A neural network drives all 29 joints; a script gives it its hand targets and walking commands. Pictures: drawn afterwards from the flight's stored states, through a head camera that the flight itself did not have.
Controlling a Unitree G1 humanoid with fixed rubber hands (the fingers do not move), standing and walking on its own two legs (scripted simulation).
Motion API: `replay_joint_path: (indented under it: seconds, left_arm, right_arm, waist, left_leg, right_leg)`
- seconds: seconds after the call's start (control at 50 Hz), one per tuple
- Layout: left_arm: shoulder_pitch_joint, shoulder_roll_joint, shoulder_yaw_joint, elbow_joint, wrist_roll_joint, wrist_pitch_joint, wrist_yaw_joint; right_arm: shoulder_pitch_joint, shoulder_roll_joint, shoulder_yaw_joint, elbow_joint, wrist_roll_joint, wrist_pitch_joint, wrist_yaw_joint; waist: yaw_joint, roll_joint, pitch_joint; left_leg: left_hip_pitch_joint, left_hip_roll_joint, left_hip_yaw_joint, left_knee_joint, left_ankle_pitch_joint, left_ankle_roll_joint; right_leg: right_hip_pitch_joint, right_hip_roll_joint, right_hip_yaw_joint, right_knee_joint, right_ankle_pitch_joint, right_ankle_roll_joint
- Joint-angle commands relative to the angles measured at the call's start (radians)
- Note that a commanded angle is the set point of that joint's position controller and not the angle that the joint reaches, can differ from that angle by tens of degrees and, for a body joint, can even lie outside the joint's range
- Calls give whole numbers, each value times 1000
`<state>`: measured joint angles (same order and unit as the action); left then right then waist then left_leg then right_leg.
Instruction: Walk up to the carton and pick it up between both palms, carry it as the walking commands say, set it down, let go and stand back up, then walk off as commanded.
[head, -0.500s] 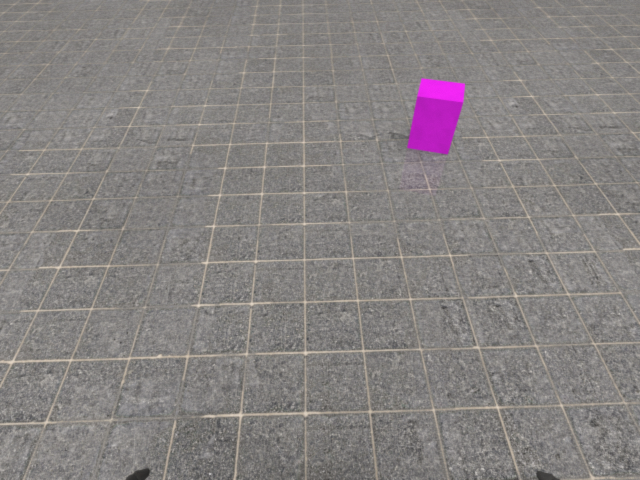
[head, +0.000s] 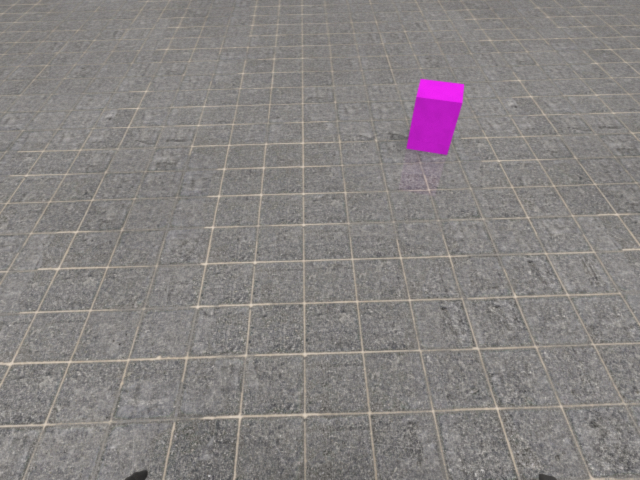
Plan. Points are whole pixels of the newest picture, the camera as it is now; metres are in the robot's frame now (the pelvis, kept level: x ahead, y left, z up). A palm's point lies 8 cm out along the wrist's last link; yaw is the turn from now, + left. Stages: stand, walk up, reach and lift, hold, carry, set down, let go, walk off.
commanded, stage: stand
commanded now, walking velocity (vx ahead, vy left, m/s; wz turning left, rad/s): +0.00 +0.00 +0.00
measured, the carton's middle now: (434, 117) +1.82 -0.51 -0.64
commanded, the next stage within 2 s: walk up in 0.74 s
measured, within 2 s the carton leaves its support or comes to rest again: neither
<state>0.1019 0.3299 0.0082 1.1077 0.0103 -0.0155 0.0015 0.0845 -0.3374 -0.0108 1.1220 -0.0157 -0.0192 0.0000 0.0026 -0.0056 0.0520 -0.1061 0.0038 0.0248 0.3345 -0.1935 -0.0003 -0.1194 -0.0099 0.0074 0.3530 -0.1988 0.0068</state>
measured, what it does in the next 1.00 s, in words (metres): stands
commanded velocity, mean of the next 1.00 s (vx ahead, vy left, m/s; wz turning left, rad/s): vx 0.05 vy -0.01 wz -0.02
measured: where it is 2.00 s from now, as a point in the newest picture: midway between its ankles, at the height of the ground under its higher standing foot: (377, 403)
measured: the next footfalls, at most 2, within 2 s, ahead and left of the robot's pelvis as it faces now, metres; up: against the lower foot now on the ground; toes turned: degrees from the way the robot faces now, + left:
right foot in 1.24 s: +0.13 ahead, -0.23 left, +0.00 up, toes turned -18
left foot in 1.62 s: +0.42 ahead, +0.00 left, +0.00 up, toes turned +0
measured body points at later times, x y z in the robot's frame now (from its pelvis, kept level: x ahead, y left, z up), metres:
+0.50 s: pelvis +0.01 +0.00 +0.00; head +0.02 +0.00 +0.45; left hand +0.09 +0.29 -0.13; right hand +0.09 -0.30 -0.13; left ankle -0.01 +0.12 -0.75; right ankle +0.00 -0.12 -0.75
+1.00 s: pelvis +0.01 -0.01 +0.00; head +0.02 +0.00 +0.45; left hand +0.10 +0.29 -0.14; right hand +0.09 -0.30 -0.13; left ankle -0.01 +0.12 -0.75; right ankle -0.01 -0.12 -0.73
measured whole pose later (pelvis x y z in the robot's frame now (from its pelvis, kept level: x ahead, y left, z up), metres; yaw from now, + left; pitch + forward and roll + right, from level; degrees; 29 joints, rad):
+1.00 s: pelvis +0.01 -0.01 +0.00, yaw -2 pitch +0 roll +0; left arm 0.14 0.33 0.04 1.06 0.02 0.03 -0.03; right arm 0.13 -0.32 -0.03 1.06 -0.02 0.00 -0.01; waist 0.02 -0.01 0.01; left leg -0.12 0.02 0.06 0.35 -0.24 0.00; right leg -0.24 -0.01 0.00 0.57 -0.38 0.00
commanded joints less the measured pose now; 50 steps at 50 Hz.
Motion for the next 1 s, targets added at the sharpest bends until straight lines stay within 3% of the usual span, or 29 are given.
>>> replay_joint_path:
  seconds: [0.0, 0.9, 0.92, 0.94, 0.96, 0.98]
  left_arm:
    - [-41, 212, 40, -62, 0, -18, 10]
    - [-35, 215, 44, -67, -1, -17, 13]
    - [13, 139, 71, -93, -9, 12, -10]
    - [-68, 152, 56, -133, 14, 47, -44]
    - [-238, 103, 57, -221, 22, 53, -61]
    - [-282, 78, 65, -250, 28, 47, -63]
  right_arm:
    - [-48, -206, -38, -63, 0, -18, -10]
    - [-42, -209, -37, -66, 1, -16, -12]
    - [97, -122, -31, -89, -5, 14, 4]
    - [116, -187, -72, -107, -9, 29, -15]
    - [224, -252, -102, -84, -16, 24, -40]
    - [271, -246, -108, -76, -18, 13, -54]
  waist:
    - [-1, 2, -80]
    - [-3, 1, -87]
    - [-18, -17, -120]
    - [-77, 27, -15]
    - [-131, 212, 38]
    - [-113, 121, 74]
  left_leg:
    - [24, 128, -94, -51, 152, 25]
    - [52, 135, -84, -59, 198, 22]
    - [-42, 155, -132, 4, -366, 70]
    - [188, 279, -201, -93, -524, 76]
    - [254, 479, -434, -260, -601, 123]
    - [195, 508, -473, -248, -510, 136]
  right_leg:
    - [0, -122, 88, -54, 160, -33]
    - [18, -125, 88, -60, 212, -33]
    - [-30, -96, 31, 39, -358, -30]
    - [-488, -53, 80, 147, -448, -47]
    - [-689, -54, -14, 463, -286, -7]
    - [-736, -119, 31, 577, -212, 4]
